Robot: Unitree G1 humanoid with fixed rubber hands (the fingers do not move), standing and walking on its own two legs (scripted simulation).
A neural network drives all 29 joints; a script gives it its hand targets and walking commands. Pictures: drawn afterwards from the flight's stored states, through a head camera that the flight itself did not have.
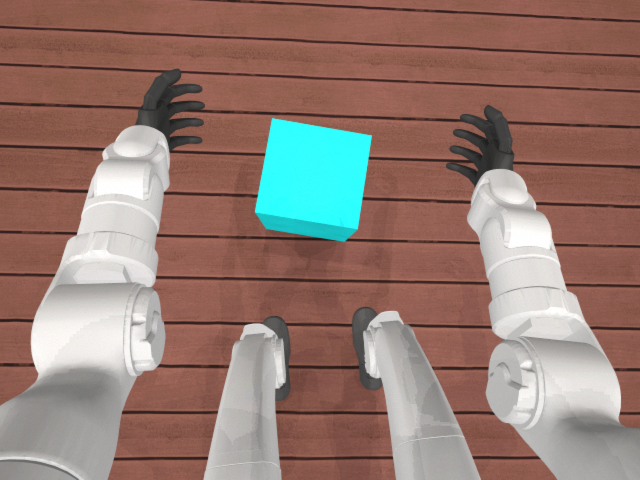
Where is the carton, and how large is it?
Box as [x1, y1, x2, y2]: [255, 118, 371, 241]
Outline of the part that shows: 272,118 256,203 256,214 265,227 269,229 344,241 357,229 371,135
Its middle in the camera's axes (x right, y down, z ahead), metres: -0.02 -0.11 +0.92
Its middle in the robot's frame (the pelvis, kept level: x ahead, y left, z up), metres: +0.53 -0.03 -0.54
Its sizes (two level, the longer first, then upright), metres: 0.210 0.200 0.250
